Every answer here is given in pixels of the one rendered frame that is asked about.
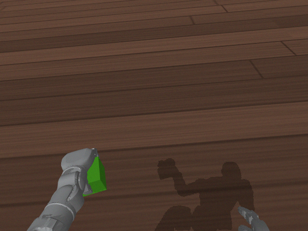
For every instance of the right robot hand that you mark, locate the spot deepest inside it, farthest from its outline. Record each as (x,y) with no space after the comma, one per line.
(252,218)

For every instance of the left robot hand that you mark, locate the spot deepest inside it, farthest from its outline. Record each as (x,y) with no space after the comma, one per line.
(84,158)

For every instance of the left robot arm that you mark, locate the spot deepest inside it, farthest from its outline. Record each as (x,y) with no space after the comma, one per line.
(67,200)

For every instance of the cube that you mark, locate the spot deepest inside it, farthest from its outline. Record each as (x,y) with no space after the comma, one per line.
(96,177)

